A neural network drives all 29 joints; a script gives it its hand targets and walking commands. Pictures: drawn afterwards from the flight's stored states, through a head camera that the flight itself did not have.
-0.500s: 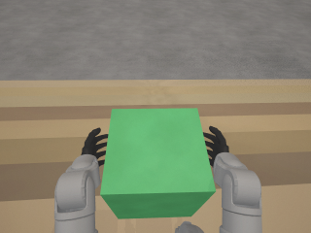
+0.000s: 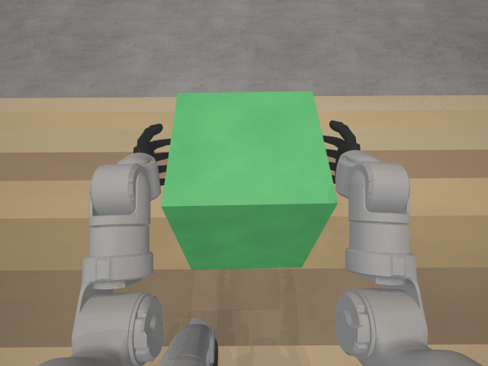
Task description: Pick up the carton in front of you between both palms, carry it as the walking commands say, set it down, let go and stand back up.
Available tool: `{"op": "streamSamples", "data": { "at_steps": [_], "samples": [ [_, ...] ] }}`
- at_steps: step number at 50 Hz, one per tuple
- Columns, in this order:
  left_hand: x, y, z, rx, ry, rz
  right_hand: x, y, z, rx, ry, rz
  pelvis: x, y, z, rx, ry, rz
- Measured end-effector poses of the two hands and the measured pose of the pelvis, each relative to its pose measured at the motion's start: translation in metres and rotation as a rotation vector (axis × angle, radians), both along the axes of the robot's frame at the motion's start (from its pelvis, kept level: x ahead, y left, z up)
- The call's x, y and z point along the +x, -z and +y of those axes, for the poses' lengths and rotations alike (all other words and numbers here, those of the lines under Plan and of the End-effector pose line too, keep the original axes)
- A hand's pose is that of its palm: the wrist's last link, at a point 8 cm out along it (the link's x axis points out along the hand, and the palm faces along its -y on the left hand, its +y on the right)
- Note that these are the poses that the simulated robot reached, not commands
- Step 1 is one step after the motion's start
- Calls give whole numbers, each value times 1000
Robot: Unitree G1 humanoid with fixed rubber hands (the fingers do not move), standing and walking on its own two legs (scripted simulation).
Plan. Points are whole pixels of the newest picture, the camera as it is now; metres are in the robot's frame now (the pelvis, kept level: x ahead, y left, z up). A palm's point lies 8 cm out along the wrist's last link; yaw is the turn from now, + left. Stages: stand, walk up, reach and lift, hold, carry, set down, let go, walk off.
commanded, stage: carry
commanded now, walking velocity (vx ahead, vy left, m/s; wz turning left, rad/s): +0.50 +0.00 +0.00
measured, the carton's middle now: (246, 189) +0.39 +0.01 +0.03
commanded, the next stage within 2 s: none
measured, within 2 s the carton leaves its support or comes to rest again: neither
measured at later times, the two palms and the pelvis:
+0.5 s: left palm (186, 56) +0.73 +0.15 +0.05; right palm (317, 53) +0.74 -0.15 +0.05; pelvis +0.37 +0.00 -0.12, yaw +0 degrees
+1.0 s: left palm (209, 53) +1.09 +0.15 -0.19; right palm (292, 60) +1.06 -0.14 -0.19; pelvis +0.73 +0.04 -0.25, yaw +1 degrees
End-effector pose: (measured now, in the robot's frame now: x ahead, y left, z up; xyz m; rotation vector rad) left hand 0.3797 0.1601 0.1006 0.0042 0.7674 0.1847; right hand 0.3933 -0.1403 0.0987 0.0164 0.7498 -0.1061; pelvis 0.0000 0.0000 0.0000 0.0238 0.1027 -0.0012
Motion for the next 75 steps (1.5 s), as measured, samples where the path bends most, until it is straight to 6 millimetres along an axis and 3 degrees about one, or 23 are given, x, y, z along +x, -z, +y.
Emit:
{"op": "streamSamples", "data": {
  "at_steps": [7,14,18,20,22,24,26,33,38,41,44,50,55,60,62,65,70,75],
  "samples": [
    [97,18,-5,-60,54,-59,74,7,-5,-30,82,-59,105,23,14,4,18,-25],
    [188,31,-31,-57,122,5,134,28,-28,-19,174,6,191,11,26,-16,-11,-17],
    [249,29,-39,-72,130,-74,200,23,-36,-9,175,-71,250,26,21,-8,-8,-31],
    [281,29,-37,-56,111,-133,243,22,-35,-1,144,-129,285,45,16,16,-2,-55],
    [312,31,-28,-21,76,-200,289,27,-27,4,85,-195,325,77,11,37,1,-79],
    [338,42,-14,24,43,-225,333,39,-13,4,22,-222,358,107,7,10,0,-78],
    [360,65,1,30,15,-177,367,59,2,-14,-27,-176,384,125,2,-19,3,-67],
    [431,143,31,-8,-66,38,460,136,35,-19,-88,39,472,146,-5,-26,-3,-35],
    [511,175,39,5,-65,24,535,177,42,22,-65,27,547,172,6,-36,0,-24],
    [573,197,38,-7,-29,-30,582,198,40,5,-31,-27,603,205,15,-48,-3,-42],
    [633,228,25,-23,35,-53,620,227,25,-32,18,-50,650,234,24,-29,-20,-37],
    [711,290,-6,-20,116,63,669,292,-4,-14,121,67,733,251,38,-19,-13,-16],
    [780,319,-16,-45,122,49,740,311,-15,-16,144,52,807,264,34,-24,-14,-6],
    [865,335,-20,-45,94,-71,840,320,-19,-24,105,-67,899,305,20,5,-22,-27],
    [899,339,-14,-18,60,-131,887,328,-14,-21,53,-127,937,331,14,2,-15,-47],
    [936,354,2,3,12,-124,942,343,3,-22,-14,-123,980,350,7,-25,-5,-46],
    [988,375,25,-9,-59,-24,1011,368,27,-27,-79,-24,1048,355,-1,-22,-19,-30],
    [1063,377,35,8,-63,-32,1084,380,38,-7,-83,-32,1118,363,5,-17,-11,-22]
  ]
}}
